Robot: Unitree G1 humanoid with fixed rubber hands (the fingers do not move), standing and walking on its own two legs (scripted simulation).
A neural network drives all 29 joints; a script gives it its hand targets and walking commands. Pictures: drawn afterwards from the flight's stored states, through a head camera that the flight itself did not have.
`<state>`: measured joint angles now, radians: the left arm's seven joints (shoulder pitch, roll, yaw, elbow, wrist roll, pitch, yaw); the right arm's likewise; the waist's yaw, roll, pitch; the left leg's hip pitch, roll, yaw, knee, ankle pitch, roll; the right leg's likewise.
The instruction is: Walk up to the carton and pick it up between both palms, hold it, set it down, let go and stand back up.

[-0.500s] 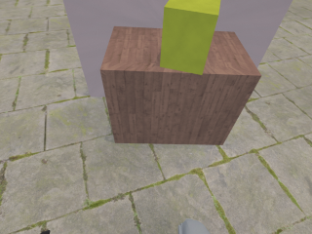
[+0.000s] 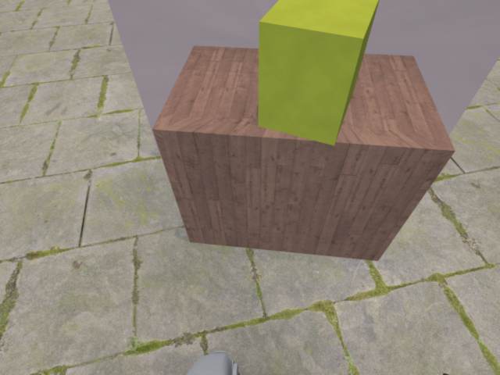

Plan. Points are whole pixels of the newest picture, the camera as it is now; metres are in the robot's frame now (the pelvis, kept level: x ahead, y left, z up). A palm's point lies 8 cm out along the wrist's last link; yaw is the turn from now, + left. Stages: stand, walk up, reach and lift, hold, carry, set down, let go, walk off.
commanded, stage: walk up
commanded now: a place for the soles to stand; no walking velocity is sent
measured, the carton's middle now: (315, 64) +0.87 -0.09 +0.04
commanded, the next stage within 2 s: none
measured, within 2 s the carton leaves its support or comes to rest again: neither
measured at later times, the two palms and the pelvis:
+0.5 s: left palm (123, 351) +0.16 +0.26 -0.10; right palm out of the picture +0.15 -0.39 -0.13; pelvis +0.09 -0.07 -0.02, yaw +1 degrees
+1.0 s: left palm (122, 343) +0.17 +0.26 -0.11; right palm (488, 355) +0.20 -0.37 -0.11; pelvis +0.11 -0.06 +0.00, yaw +4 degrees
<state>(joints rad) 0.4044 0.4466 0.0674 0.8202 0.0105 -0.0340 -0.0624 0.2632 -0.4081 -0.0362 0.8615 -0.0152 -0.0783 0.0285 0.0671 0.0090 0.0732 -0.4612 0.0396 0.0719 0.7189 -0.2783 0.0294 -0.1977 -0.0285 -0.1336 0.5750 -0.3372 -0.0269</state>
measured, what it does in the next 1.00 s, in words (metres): walks ahead: left foot, then right foot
